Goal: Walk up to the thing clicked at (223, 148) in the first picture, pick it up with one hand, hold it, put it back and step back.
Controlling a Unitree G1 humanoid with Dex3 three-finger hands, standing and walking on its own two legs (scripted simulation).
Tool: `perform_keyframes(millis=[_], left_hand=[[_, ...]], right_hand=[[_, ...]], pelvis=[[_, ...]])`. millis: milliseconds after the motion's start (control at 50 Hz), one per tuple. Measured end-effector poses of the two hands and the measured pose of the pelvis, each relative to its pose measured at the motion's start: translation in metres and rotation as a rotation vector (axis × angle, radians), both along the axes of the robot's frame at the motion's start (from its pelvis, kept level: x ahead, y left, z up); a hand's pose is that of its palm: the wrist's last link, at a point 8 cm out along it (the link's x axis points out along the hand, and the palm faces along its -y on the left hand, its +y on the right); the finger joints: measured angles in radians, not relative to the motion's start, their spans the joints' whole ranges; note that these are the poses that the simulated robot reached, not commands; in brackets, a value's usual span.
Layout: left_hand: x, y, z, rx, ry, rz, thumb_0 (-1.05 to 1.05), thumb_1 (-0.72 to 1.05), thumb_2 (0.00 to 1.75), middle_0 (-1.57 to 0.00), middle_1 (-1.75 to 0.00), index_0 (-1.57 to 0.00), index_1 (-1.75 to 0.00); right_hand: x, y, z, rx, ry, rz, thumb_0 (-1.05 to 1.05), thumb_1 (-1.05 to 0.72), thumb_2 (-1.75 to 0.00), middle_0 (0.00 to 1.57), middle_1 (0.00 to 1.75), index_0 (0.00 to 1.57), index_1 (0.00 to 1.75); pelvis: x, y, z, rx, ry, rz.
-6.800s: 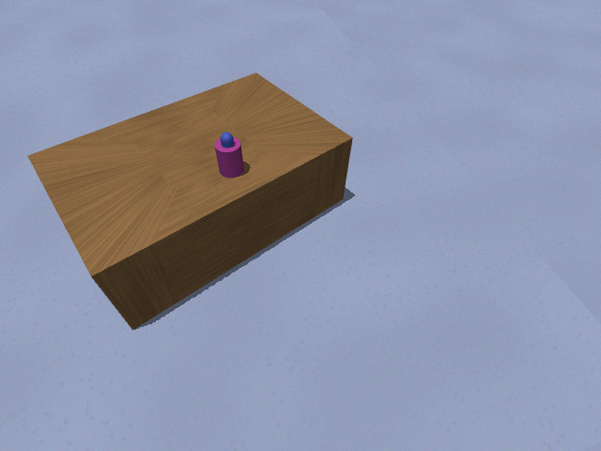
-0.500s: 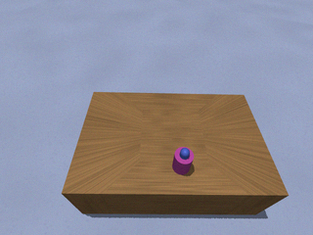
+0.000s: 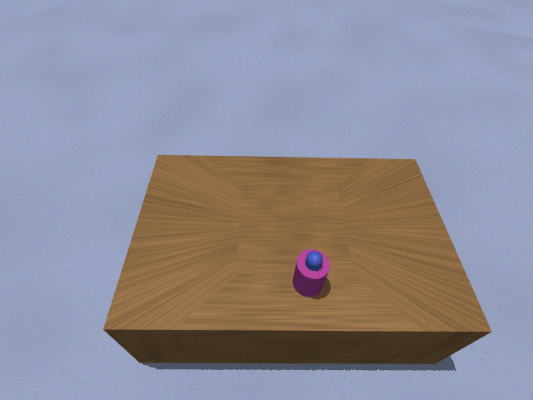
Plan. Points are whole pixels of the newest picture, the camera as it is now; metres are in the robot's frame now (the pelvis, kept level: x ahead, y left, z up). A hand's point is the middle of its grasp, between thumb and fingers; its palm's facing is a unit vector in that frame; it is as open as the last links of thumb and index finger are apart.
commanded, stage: stand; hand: right
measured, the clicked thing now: (311, 269) +0.48 -0.14 -0.34
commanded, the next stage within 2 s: go down in 0.08 s
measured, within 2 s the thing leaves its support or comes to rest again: neither
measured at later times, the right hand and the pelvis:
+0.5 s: hand (421, 398) +0.15 -0.26 -0.15, palm faces +0.01 +0.94 -0.35, open 12.8 cm; pelvis -0.01 -0.01 -0.01, yaw -1 degrees
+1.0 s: hand out of the picture +0.14 -0.27 -0.15, palm faces +0.03 +0.94 -0.33, open 17.1 cm; pelvis +0.00 -0.02 -0.04, yaw -3 degrees
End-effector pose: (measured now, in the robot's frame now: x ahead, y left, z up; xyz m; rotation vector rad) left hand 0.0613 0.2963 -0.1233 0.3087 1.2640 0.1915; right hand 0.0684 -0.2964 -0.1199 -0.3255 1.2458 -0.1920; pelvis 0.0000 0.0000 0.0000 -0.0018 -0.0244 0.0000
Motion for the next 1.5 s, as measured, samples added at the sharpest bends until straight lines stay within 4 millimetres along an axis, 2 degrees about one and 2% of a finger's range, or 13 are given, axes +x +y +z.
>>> perform_keyframes(millis=[200,280,380,460,600,700,820,980,1140,1440,1500], left_hand=[[0.006,-0.001,0.0,-0.001,-0.011,-0.005,0.01,0.9,0.9,-0.21,-0.3,-0.21,-0.31],[0.016,-0.01,0.001,-0.006,-0.105,-0.009,0.01,0.91,0.92,-0.21,-0.31,-0.21,-0.32],[0.022,-0.027,0.0,-0.031,-0.163,-0.005,0.01,0.91,0.92,-0.21,-0.31,-0.21,-0.32],[0.024,-0.041,0.001,-0.055,-0.203,0.002,0.01,0.9,0.91,-0.21,-0.31,-0.21,-0.32],[0.041,-0.056,0.003,-0.075,-0.29,-0.008,0.01,0.89,0.9,-0.21,-0.3,-0.21,-0.31],[0.059,-0.061,0.004,-0.061,-0.342,-0.043,0.01,0.89,0.9,-0.21,-0.3,-0.2,-0.31],[0.077,-0.066,0.004,-0.044,-0.397,-0.079,0.01,0.89,0.9,-0.21,-0.3,-0.2,-0.32],[0.092,-0.074,0.003,-0.044,-0.466,-0.09,0.01,0.89,0.9,-0.21,-0.31,-0.2,-0.32],[0.098,-0.078,-0.001,-0.043,-0.511,-0.098,0.01,0.89,0.91,-0.21,-0.3,-0.2,-0.32],[0.091,-0.076,-0.005,-0.013,-0.577,-0.098,0.01,0.88,0.91,-0.21,-0.3,-0.2,-0.32],[0.088,-0.075,-0.005,0.0,-0.586,-0.103,0.01,0.88,0.91,-0.21,-0.3,-0.2,-0.32]], right_hand=[[0.003,-0.001,0.001,-0.001,-0.005,0.001,0.0,-0.9,-0.89,0.2,0.3,0.21,0.3],[0.026,0.003,0.001,0.013,-0.107,-0.039,0.0,-0.83,-0.83,0.15,0.24,0.16,0.24],[0.059,-0.002,0.0,0.019,-0.148,-0.021,0.0,-0.6,-0.6,0.11,0.14,0.11,0.14],[0.068,-0.007,0.005,0.005,-0.142,-0.002,0.0,-0.39,-0.38,0.1,0.08,0.09,0.08],[0.061,-0.01,0.006,0.011,-0.089,-0.003,0.0,-0.01,-0.15,0.1,0.04,0.08,0.04],[0.054,-0.01,0.002,0.017,-0.087,-0.01,0.0,0.2,-0.08,0.08,0.04,0.08,0.04],[0.054,-0.013,0.001,0.009,-0.123,-0.02,-0.01,0.36,-0.04,0.07,0.04,0.07,0.04],[0.057,-0.015,0.004,0.012,-0.142,-0.017,-0.01,0.44,-0.01,0.08,0.04,0.07,0.03],[0.053,-0.014,0.004,0.014,-0.142,-0.021,-0.01,0.46,-0.01,0.08,0.04,0.07,0.03],[0.041,-0.015,0.008,0.008,-0.174,-0.032,-0.01,0.46,-0.01,0.08,0.04,0.07,0.03],[0.045,-0.019,0.01,0.001,-0.196,-0.037,-0.01,0.46,-0.01,0.08,0.04,0.07,0.04]], pelvis=[[0.002,-0.001,0.0,0.0,0.001,0.0],[-0.005,-0.001,-0.004,0.001,0.039,-0.02],[-0.011,-0.001,-0.01,0.004,0.092,-0.023],[-0.008,-0.003,-0.011,0.01,0.102,-0.021],[-0.006,-0.01,-0.015,0.017,0.115,-0.022],[-0.005,-0.014,-0.021,0.021,0.129,-0.028],[-0.002,-0.017,-0.028,0.03,0.148,-0.038],[0.002,-0.019,-0.037,0.042,0.167,-0.045],[0.003,-0.019,-0.046,0.05,0.191,-0.052],[-0.007,-0.016,-0.059,0.06,0.205,-0.062],[-0.011,-0.015,-0.06,0.06,0.202,-0.066]])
